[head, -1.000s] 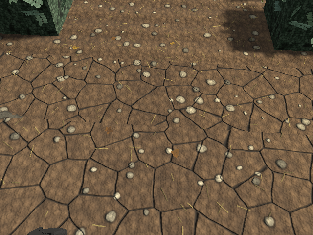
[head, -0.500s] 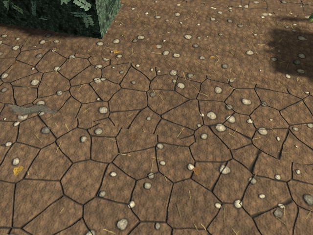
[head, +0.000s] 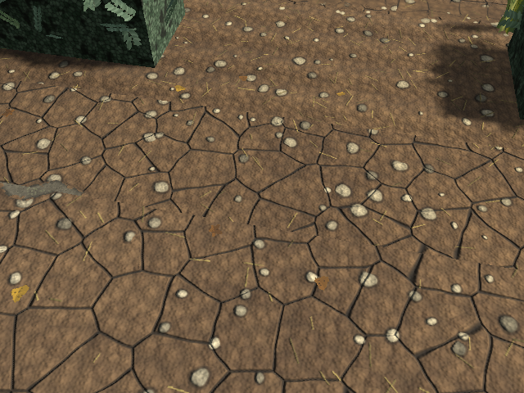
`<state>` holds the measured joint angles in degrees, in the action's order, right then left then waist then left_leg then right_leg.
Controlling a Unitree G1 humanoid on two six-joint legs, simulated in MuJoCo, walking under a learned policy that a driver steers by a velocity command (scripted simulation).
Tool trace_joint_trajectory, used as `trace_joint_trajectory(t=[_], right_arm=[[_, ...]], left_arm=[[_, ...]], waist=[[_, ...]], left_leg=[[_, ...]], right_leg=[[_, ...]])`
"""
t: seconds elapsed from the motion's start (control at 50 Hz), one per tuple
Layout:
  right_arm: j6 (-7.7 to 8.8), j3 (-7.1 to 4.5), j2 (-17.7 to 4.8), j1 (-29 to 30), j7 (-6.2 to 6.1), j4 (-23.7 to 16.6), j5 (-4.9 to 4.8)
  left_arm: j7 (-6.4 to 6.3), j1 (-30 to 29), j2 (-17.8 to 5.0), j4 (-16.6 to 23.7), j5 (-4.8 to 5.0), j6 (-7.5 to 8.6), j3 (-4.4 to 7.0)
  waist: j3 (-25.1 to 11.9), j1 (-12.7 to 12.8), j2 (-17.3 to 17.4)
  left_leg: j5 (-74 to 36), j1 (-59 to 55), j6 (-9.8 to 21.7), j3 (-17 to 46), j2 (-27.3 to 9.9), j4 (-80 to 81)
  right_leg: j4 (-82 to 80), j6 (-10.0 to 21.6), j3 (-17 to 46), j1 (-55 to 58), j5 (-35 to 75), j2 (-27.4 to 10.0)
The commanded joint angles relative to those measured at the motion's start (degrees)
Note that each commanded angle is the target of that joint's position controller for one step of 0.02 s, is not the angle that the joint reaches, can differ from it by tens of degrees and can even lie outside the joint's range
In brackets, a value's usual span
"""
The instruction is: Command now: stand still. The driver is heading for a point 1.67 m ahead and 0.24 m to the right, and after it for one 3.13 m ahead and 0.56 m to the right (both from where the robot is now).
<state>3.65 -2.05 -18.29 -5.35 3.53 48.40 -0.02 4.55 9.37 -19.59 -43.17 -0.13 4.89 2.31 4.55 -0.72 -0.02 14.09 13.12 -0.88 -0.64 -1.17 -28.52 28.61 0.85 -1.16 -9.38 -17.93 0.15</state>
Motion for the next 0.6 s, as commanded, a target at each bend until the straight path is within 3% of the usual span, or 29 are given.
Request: trace_joint_trajectory(t=[0.02,0.1,0.12,0.14,0.16,0.18,0.22,0.24,0.26,0.3,0.32,0.34,0.36,0.38,0.4,0.42,0.44,0.48,0.5,0.52,0.54,0.56,0.58,0.6], right_arm=[[0.76,-1.76,-8.3,2.3,-0.26,-3.1,0.02],[0.71,-1.68,-8.6,2.8,-0.35,-2.5,0.11],[0.48,-1.91,-9.3,1.6,-0.57,-1.9,0.41],[0.34,-2.72,-11.3,0.7,-1.24,-1.7,1.38],[0.45,-2.86,-11.2,0.8,-1.94,-1.9,2.37],[0.70,-2.42,-9.6,2.6,-2.56,-2.6,2.95],[1.79,-0.86,-4.6,4.9,-3.05,-3.7,3.39],[2.27,-0.59,-3.9,5.4,-3.08,-4.0,3.39],[2.74,-0.60,-3.8,4.9,-3.03,-4.1,3.28],[3.72,-1.14,-5.3,0.8,-2.41,-2.2,3.13],[4.34,-1.47,-6.0,-2.7,-2.18,-1.3,3.20],[4.88,-1.87,-7.3,-7.5,-2.37,-0.2,3.64],[5.42,-2.34,-10.4,-15.0,-3.24,0.9,3.75],[5.50,-2.28,-10.9,-23.0,-3.54,1.6,4.52],[5.61,-1.70,-8.3,-24.4,-3.47,3.0,5.01],[5.13,-0.95,-5.4,-22.0,-3.41,3.1,4.96],[4.60,0.04,-3.1,-19.3,-3.32,2.3,4.82],[3.90,1.26,-1.2,-14.3,-3.62,0.4,4.46],[3.57,1.72,-0.9,-13.9,-3.91,0.0,3.95],[3.56,1.50,-2.1,-14.8,-3.87,0.2,3.33],[3.30,1.34,-3.2,-15.6,-3.18,0.5,3.85],[3.26,0.97,-4.1,-16.9,-2.33,0.7,4.10],[2.97,0.95,-4.0,-16.4,-2.06,0.1,7.11],[3.02,0.63,-4.6,-14.7,-1.78,-0.2,7.86]], left_arm=[[-0.32,-0.8,-8.3,3.3,0.00,0.68,2.11],[-0.46,-0.5,-8.6,2.6,-0.07,0.57,2.10],[-0.68,1.2,-9.4,1.9,-0.33,0.37,2.41],[-1.35,3.5,-11.9,1.2,-1.36,0.22,3.51],[-2.13,5.7,-12.5,0.5,-2.41,0.34,3.93],[-3.21,8.2,-11.8,0.0,-3.03,0.85,3.87],[-5.20,8.7,-8.3,-0.2,-2.04,1.55,2.51],[-5.70,8.4,-6.7,-0.2,-1.64,1.40,1.69],[-5.92,6.7,-6.6,0.0,-1.59,1.16,1.34],[-5.09,2.3,-8.8,0.6,-2.02,-0.30,1.35],[-4.59,1.1,-8.9,0.6,-2.78,-0.67,1.33],[-4.20,0.8,-7.5,1.0,-3.72,-0.50,0.98],[-3.31,-1.2,-4.3,2.7,-4.67,0.23,0.11],[-2.28,-0.9,-2.1,2.3,-5.02,1.45,-0.53],[-2.22,-0.3,-0.8,1.2,-3.95,2.50,-0.72],[-2.74,0.2,-1.9,0.0,-3.81,2.77,-0.38],[-3.17,0.8,-2.8,-0.5,-4.37,2.56,0.03],[-3.25,1.5,-0.7,-1.1,-5.34,1.38,-0.49],[-2.97,-0.4,-0.6,-0.6,-5.44,0.85,-0.36],[-2.60,-3.5,0.5,0.4,-5.10,0.43,-0.75],[-1.87,-4.9,2.9,0.8,-5.10,-0.02,-1.45],[-1.29,-6.3,3.2,1.4,-4.93,-0.07,-1.72],[-0.37,-1.2,4.1,0.2,-5.56,0.72,-2.07],[0.11,2.8,2.2,-0.4,-5.44,1.05,-1.60]], waist=[[-5.5,0.0,0.6],[-5.3,-0.1,0.5],[-4.9,0.1,0.2],[-2.9,0.7,-0.7],[0.0,1.7,-2.2],[2.1,3.3,-3.9],[3.6,4.2,-7.5],[3.5,4.2,-7.0],[3.1,3.0,-6.1],[2.5,-0.4,-5.5],[1.6,-2.3,-4.8],[-0.1,-4.1,-1.1],[-4.0,-6.8,7.9],[-3.6,-10.5,9.1],[1.4,-9.3,6.1],[2.6,-7.4,3.2],[1.8,-5.5,1.5],[2.5,-1.3,2.8],[2.6,-1.3,2.0],[2.6,-1.8,2.8],[2.2,-2.0,3.6],[2.6,-2.3,4.2],[1.8,-0.6,4.6],[2.0,1.2,3.8]], left_leg=[[-9.5,-4.2,1.7,2.9,-2.2,4.0],[-9.9,-4.9,1.7,2.7,-2.1,4.3],[-3.9,-4.7,2.1,2.7,-1.8,4.9],[7.3,-2.6,3.6,2.3,-0.9,4.4],[14.8,1.2,4.8,2.4,-0.3,3.3],[16.1,6.8,5.6,2.7,0.2,1.1],[8.3,13.2,5.8,0.3,0.3,-3.5],[8.2,12.2,6.2,0.3,0.1,-3.4],[7.5,7.9,6.7,-0.8,0.4,-1.1],[1.7,-7.1,7.0,-3.8,2.4,4.4],[0.6,-11.6,7.0,-3.4,2.2,4.6],[2.6,-17.4,8.6,0.7,-0.2,4.8],[0.6,-27.7,16.3,18.8,-9.5,9.8],[-5.5,-34.3,22.3,33.1,-18.3,16.2],[-4.1,-33.9,21.5,31.5,-21.0,17.6],[-4.2,-31.7,19.8,26.6,-19.6,17.6],[-6.8,-28.5,18.8,22.0,-17.8,18.5],[-11.4,-19.2,16.0,13.9,-13.8,21.1],[-10.5,-16.3,14.8,11.2,-11.9,22.8],[-9.4,-14.8,14.3,9.0,-10.7,24.1],[-9.0,-10.1,13.9,5.5,-8.7,23.4],[-10.7,-6.0,14.4,4.5,-8.1,23.0],[-15.0,0.7,13.8,3.2,-7.9,19.2],[-15.4,1.6,14.3,3.8,-9.0,16.8]], right_leg=[[-5.3,2.0,3.7,-0.9,11.4,-3.1],[-5.9,2.1,3.7,-0.8,11.6,-3.2],[-7.3,2.8,4.3,-0.8,5.2,-3.4],[-9.0,5.3,5.6,-1.1,-6.7,-3.9],[-11.6,8.4,9.2,-0.9,-16.7,-6.0],[-14.5,11.6,14.9,2.4,-21.5,-9.6],[-18.9,15.9,23.9,9.8,-21.4,-18.0],[-19.2,15.8,24.2,10.3,-18.6,-18.9],[-19.0,14.7,21.4,8.3,-15.7,-17.7],[-17.3,12.4,14.1,-1.0,-13.2,-13.2],[-13.3,11.7,11.3,-3.7,-11.4,-11.1],[-5.2,9.9,8.1,-8.0,-8.3,-7.8],[12.3,4.5,2.6,-18.3,-6.1,0.3],[27.3,3.1,7.0,-30.6,-15.1,2.2],[34.8,4.6,10.5,-38.4,-14.3,-0.1],[38.7,4.7,9.4,-39.5,-11.2,-2.4],[38.1,4.9,7.8,-37.0,-8.0,-3.8],[31.3,4.8,5.4,-28.8,-2.6,-6.2],[25.9,3.9,4.1,-26.3,-0.3,-6.1],[19.8,2.8,2.0,-24.1,1.7,-5.4],[17.9,1.7,-0.8,-18.8,3.8,-4.1],[15.7,1.1,-2.5,-15.1,5.0,-2.7],[25.3,1.3,-0.9,-8.6,14.5,-2.4],[26.4,1.7,0.9,-9.9,16.1,-2.8]])
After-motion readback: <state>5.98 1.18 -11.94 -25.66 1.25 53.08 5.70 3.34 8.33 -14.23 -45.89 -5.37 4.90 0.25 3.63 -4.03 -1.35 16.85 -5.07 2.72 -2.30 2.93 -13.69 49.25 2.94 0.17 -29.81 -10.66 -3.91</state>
